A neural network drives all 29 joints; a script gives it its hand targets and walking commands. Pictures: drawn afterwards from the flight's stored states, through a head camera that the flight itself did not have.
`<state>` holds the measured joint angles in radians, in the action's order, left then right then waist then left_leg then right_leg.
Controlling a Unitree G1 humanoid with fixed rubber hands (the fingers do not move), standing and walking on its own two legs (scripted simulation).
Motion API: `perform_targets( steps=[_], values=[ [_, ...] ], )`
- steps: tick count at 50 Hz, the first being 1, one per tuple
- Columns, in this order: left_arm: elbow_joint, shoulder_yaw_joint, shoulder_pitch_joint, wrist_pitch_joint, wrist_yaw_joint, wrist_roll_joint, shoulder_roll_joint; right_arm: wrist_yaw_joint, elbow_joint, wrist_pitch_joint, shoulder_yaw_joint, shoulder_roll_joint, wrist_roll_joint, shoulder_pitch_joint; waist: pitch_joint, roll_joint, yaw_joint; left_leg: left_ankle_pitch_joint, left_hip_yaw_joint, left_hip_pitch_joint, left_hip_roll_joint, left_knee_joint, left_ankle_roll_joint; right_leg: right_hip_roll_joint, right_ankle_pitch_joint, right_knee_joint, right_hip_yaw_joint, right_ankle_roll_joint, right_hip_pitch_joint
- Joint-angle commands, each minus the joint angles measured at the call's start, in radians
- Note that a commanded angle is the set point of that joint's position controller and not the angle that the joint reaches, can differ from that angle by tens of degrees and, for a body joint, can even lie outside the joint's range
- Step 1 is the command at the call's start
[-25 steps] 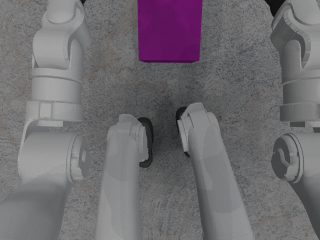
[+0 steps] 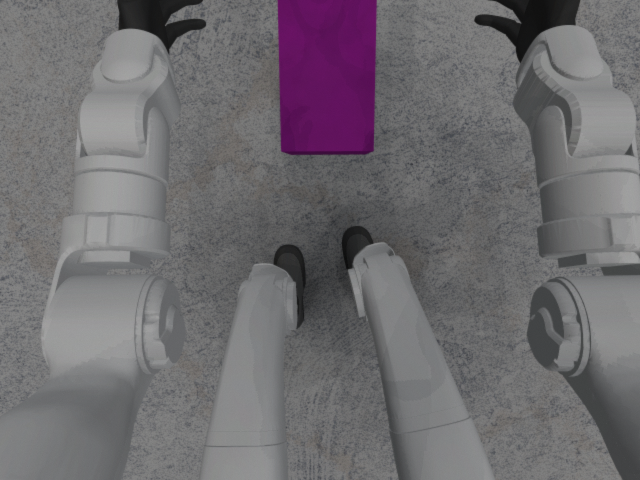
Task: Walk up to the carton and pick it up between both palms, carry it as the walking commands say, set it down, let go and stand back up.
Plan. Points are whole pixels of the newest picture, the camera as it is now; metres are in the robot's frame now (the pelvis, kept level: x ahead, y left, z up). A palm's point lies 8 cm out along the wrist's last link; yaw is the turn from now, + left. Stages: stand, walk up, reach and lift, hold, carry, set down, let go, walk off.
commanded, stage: set down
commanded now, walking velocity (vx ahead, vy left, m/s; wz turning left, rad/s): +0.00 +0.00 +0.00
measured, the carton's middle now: (327, 85) +0.56 -0.04 -0.56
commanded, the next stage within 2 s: let go in 0.06 s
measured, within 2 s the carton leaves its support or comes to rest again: neither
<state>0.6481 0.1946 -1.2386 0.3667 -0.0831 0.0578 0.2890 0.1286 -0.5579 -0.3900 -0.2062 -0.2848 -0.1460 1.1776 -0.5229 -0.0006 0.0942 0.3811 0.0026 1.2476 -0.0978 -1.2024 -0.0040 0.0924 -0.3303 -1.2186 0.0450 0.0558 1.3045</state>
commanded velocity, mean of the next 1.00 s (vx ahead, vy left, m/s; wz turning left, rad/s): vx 0.00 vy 0.00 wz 0.00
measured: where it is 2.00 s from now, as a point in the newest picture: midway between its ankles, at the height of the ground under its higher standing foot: (328, 292)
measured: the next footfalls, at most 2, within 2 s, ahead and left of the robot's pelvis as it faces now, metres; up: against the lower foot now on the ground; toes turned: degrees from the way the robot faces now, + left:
none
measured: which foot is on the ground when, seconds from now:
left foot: down 0.00-1.00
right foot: down 0.00-1.00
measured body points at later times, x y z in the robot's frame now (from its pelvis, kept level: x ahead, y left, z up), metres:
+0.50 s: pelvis +0.04 +0.00 +0.06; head +0.34 -0.03 +0.39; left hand +0.42 +0.17 -0.08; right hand +0.37 -0.24 -0.08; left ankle +0.09 +0.11 -0.61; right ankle +0.12 -0.07 -0.61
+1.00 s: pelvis +0.10 +0.02 +0.12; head +0.16 +0.01 +0.56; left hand +0.27 +0.24 +0.03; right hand +0.25 -0.21 +0.03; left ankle +0.09 +0.11 -0.61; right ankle +0.12 -0.07 -0.61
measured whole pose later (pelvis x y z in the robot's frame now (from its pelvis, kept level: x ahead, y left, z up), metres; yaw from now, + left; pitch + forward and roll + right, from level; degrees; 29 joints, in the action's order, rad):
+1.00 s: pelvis +0.10 +0.02 +0.12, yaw +0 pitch -2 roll +0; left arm 0.45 0.06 0.20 0.08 0.04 -0.03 0.18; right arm -0.06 -0.42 -0.10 -0.04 -0.18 0.01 -0.23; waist -0.18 0.00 0.03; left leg 0.30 -0.06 0.21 -0.08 -0.56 -0.04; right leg 0.08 -0.26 -0.55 0.05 0.05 0.24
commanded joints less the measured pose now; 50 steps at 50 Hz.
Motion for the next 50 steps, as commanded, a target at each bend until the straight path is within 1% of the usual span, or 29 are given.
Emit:
perform_targets(
  steps=[1,2,3,6,9,10,13,17,19,21,22,23,24,25,26,27,28,29,30,31,35,39,40,43,44,45,46,49,50],
  values=[
    [-0.123,0.038,-0.299,-0.090,-0.004,-0.031,0.125,0.003,0.146,0.107,-0.053,-0.115,0.070,0.300,2.017,0.062,-0.003,-0.183,-0.014,-0.219,-0.018,0.127,-0.011,-0.059,0.595,0.109,0.070,-0.074,-1.073],
    [-0.091,0.043,-0.293,-0.099,-0.001,-0.059,0.113,-0.003,0.092,0.113,-0.040,-0.083,0.066,0.268,1.967,0.025,-0.020,-0.166,-0.005,-0.212,-0.017,0.141,-0.001,-0.064,0.563,0.131,0.069,-0.076,-1.043],
    [-0.103,0.033,-0.305,-0.102,-0.004,-0.061,0.095,-0.005,0.078,0.118,-0.051,-0.095,0.066,0.265,1.987,-0.012,-0.011,-0.172,-0.014,-0.267,-0.018,0.146,0.003,-0.058,0.543,0.133,0.059,-0.071,-1.015],
    [-0.157,0.023,-0.241,-0.112,-0.032,-0.073,0.077,-0.013,0.178,0.140,-0.031,-0.106,0.069,0.271,2.121,0.004,-0.010,-0.239,-0.012,-0.343,-0.014,0.148,0.005,-0.051,0.620,0.135,0.059,-0.076,-1.126],
    [-0.236,0.020,-0.065,-0.097,-0.060,-0.099,0.080,-0.027,0.191,0.125,-0.019,-0.108,0.106,0.080,2.203,0.010,-0.002,-0.307,-0.007,-0.411,-0.017,0.172,0.006,-0.049,0.718,0.130,0.057,-0.073,-1.247],
    [-0.260,0.020,0.043,-0.089,-0.068,-0.113,0.088,-0.034,0.227,0.117,-0.024,-0.127,0.133,-0.002,2.244,0.003,-0.019,-0.332,-0.003,-0.442,-0.020,0.184,0.007,-0.044,0.741,0.125,0.052,-0.077,-1.300],
    [-0.456,0.004,0.099,-0.074,-0.093,-0.097,0.078,-0.057,0.383,0.098,0.003,-0.178,0.132,-0.063,2.180,0.020,-0.002,-0.349,-0.006,-0.484,-0.015,0.215,0.008,-0.040,0.751,0.158,0.077,-0.059,-1.327],
    [-0.625,-0.035,0.362,-0.072,-0.074,-0.066,0.052,-0.070,0.507,0.087,0.044,-0.122,0.138,-0.417,2.101,0.061,0.019,-0.312,-0.008,-0.420,-0.017,0.266,0.005,-0.066,0.920,0.184,0.118,-0.069,-1.514],
    [-0.686,-0.036,0.431,-0.088,-0.058,-0.088,0.047,-0.086,0.594,0.107,0.052,-0.106,0.103,-0.459,2.008,0.016,-0.003,-0.344,-0.018,-0.470,-0.013,0.301,0.003,-0.069,0.918,0.231,0.117,-0.069,-1.457],
    [-0.629,-0.045,0.523,-0.093,-0.039,-0.083,0.019,-0.100,0.511,0.114,0.076,-0.083,0.088,-0.579,1.848,0.009,0.003,-0.297,-0.025,-0.500,-0.003,0.333,0.005,-0.079,0.815,0.286,0.114,-0.067,-1.393],
    [-0.646,-0.058,0.542,-0.107,-0.031,-0.068,-0.002,-0.110,0.549,0.128,0.078,-0.094,0.080,-0.565,1.841,0.012,0.008,-0.312,-0.027,-0.512,-0.002,0.338,0.006,-0.073,0.800,0.295,0.103,-0.063,-1.398],
    [-0.652,-0.068,0.681,-0.126,-0.024,-0.079,-0.011,-0.115,0.636,0.151,0.091,-0.060,0.076,-0.679,1.917,0.025,-0.002,-0.386,-0.038,-0.611,-0.005,0.355,0.001,-0.075,0.883,0.315,0.097,-0.071,-1.465],
    [-0.600,-0.040,0.593,-0.134,-0.023,-0.076,0.011,-0.122,0.562,0.159,0.086,-0.072,0.078,-0.612,1.747,0.032,-0.006,-0.283,-0.038,-0.504,0.006,0.364,0.002,-0.090,0.821,0.324,0.111,-0.074,-1.388],
    [-0.621,-0.046,0.654,-0.151,-0.014,-0.081,0.011,-0.126,0.596,0.175,0.077,-0.067,0.079,-0.684,1.790,0.013,0.001,-0.320,-0.033,-0.580,0.005,0.382,0.003,-0.091,0.843,0.348,0.105,-0.076,-1.438],
    [-0.585,-0.043,0.730,-0.166,-0.007,-0.094,0.016,-0.130,0.606,0.192,0.089,-0.060,0.096,-0.738,1.775,0.044,-0.018,-0.322,-0.033,-0.603,0.006,0.394,0.003,-0.088,0.849,0.356,0.095,-0.085,-1.457],
    [-0.565,-0.013,0.755,-0.185,0.000,-0.117,0.042,-0.133,0.583,0.209,0.084,-0.050,0.102,-0.763,1.729,0.018,-0.040,-0.304,-0.033,-0.605,0.009,0.404,0.002,-0.091,0.814,0.365,0.086,-0.083,-1.433],
    [-0.553,-0.018,0.758,-0.202,0.005,-0.110,0.038,-0.136,0.595,0.225,0.091,-0.044,0.097,-0.750,1.686,0.040,-0.044,-0.309,-0.036,-0.630,0.016,0.408,-0.003,-0.086,0.775,0.377,0.070,-0.087,-1.398],
    [-0.518,-0.027,0.898,-0.217,0.014,-0.123,0.007,-0.142,0.534,0.234,0.088,-0.027,0.116,-0.910,1.651,0.009,-0.048,-0.357,-0.040,-0.676,0.013,0.435,0.005,-0.088,0.793,0.399,0.068,-0.081,-1.439],
    [-0.460,-0.036,0.845,-0.229,0.024,-0.114,-0.009,-0.148,0.461,0.246,0.089,-0.012,0.114,-0.862,1.490,-0.004,-0.045,-0.292,-0.042,-0.609,0.022,0.447,0.003,-0.095,0.719,0.419,0.072,-0.080,-1.357],
    [-0.439,-0.039,0.926,-0.246,0.033,-0.129,-0.018,-0.157,0.406,0.260,0.099,0.016,0.113,-0.961,1.386,-0.020,-0.057,-0.287,-0.049,-0.666,0.026,0.480,-0.001,-0.093,0.662,0.457,0.064,-0.081,-1.296],
    [-0.315,-0.044,1.112,-0.287,0.053,-0.133,-0.049,-0.166,0.352,0.316,0.109,0.006,0.143,-1.104,1.085,0.021,-0.038,-0.209,-0.042,-0.758,0.049,0.560,-0.012,-0.084,0.423,0.564,0.034,-0.083,-1.190],
    [-0.306,-0.045,1.106,-0.306,0.075,-0.128,-0.016,-0.164,0.315,0.331,0.084,-0.015,0.154,-1.092,0.835,0.025,-0.036,-0.114,-0.048,-0.839,0.071,0.644,-0.024,-0.089,0.234,0.651,0.018,-0.079,-1.098],
    [-0.328,-0.053,1.175,-0.313,0.079,-0.135,-0.020,-0.166,0.326,0.335,0.103,-0.007,0.155,-1.158,0.833,-0.004,-0.056,-0.104,-0.052,-0.902,0.076,0.670,-0.028,-0.090,0.206,0.669,0.013,-0.076,-1.129],
    [-0.315,-0.065,1.282,-0.327,0.092,-0.115,-0.008,-0.167,0.307,0.342,0.105,-0.022,0.171,-1.274,0.764,0.018,-0.048,-0.152,-0.047,-0.981,0.082,0.723,-0.028,-0.082,0.223,0.709,0.002,-0.073,-1.187],
    [-0.344,-0.071,1.320,-0.331,0.094,-0.115,-0.012,-0.173,0.306,0.343,0.115,-0.016,0.165,-1.324,0.758,-0.022,-0.058,-0.187,-0.058,-1.020,0.095,0.743,-0.028,-0.085,0.245,0.716,0.009,-0.066,-1.214],
    [-0.394,-0.082,1.282,-0.349,0.095,-0.106,-0.002,-0.179,0.331,0.355,0.111,-0.028,0.166,-1.287,0.715,-0.022,-0.063,-0.216,-0.060,-1.010,0.089,0.752,-0.020,-0.074,0.267,0.718,0.003,-0.064,-1.207],
    [-0.397,-0.088,1.295,-0.346,0.103,-0.096,0.004,-0.178,0.330,0.352,0.111,-0.033,0.164,-1.307,0.689,-0.019,-0.045,-0.201,-0.058,-1.030,0.096,0.765,-0.023,-0.086,0.253,0.739,0.009,-0.060,-1.222],
    [-0.403,-0.086,1.336,-0.336,0.120,-0.081,0.026,-0.185,0.350,0.345,0.111,-0.025,0.150,-1.306,0.628,-0.027,-0.080,-0.189,-0.056,-1.056,0.107,0.785,-0.008,-0.082,0.220,0.760,0.006,-0.051,-1.258],
    [-0.402,-0.099,1.319,-0.335,0.124,-0.058,0.035,-0.187,0.364,0.346,0.123,-0.030,0.139,-1.272,0.587,-0.005,-0.074,-0.213,-0.063,-1.048,0.104,0.788,-0.012,-0.080,0.241,0.756,0.000,-0.051,-1.239]
  ],
)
